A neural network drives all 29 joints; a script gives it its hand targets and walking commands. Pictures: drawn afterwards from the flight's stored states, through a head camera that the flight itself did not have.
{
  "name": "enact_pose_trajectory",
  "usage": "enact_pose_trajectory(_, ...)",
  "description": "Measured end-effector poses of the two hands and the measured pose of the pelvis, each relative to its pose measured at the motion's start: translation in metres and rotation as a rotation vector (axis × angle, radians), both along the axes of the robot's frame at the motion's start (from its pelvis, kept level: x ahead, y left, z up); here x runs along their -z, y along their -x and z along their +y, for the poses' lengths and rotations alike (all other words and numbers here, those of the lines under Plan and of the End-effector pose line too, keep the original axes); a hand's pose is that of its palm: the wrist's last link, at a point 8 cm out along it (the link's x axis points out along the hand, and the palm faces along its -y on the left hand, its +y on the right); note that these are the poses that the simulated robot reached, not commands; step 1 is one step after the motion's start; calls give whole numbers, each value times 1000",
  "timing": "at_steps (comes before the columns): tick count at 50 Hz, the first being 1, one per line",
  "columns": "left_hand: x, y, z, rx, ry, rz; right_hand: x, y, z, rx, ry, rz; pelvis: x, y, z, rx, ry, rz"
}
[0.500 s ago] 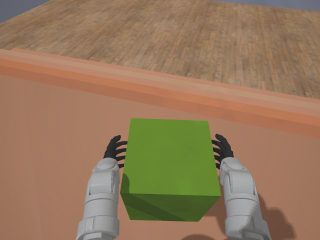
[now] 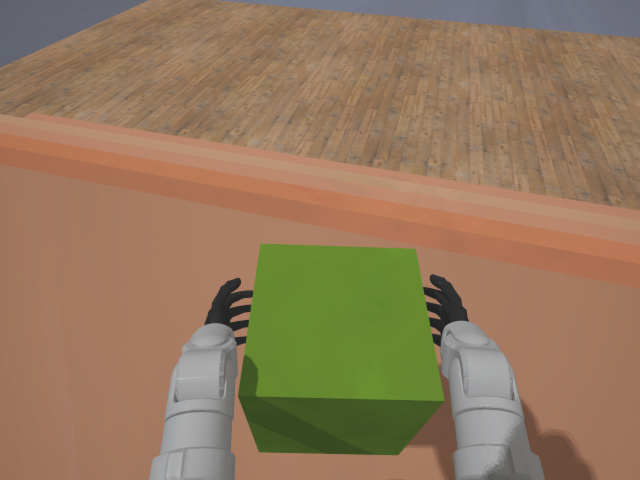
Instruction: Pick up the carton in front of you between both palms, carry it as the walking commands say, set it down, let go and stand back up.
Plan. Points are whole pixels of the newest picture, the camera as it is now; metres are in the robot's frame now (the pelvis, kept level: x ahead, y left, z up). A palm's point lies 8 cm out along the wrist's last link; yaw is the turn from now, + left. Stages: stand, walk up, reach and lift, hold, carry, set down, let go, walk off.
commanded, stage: hold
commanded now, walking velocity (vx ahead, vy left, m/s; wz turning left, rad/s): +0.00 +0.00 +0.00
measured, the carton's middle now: (333, 355) +0.30 +0.01 -0.03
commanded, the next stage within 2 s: carry in 1.00 s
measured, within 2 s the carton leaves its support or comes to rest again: neither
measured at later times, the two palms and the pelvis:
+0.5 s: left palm (218, 333) +0.28 +0.15 +0.05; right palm (458, 333) +0.28 -0.15 +0.05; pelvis -0.01 +0.00 +0.00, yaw +0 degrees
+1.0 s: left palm (220, 331) +0.28 +0.15 +0.05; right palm (458, 333) +0.28 -0.15 +0.05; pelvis +0.00 +0.00 +0.00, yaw +0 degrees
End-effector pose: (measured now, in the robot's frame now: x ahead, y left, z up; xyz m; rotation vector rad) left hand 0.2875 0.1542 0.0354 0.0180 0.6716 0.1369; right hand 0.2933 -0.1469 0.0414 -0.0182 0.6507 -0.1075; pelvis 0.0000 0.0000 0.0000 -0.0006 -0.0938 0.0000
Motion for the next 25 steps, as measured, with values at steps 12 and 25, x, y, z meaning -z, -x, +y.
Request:
enact_pose_trajectory(12,-10,8,-4,13,-5,1,-8,11,-3,16,-8,1,-1,6,0,0,2,-35)
enact_pose_trajectory(25,-12,6,-1,5,8,-12,-12,10,-1,18,-13,-13,1,10,2,-1,1,-38)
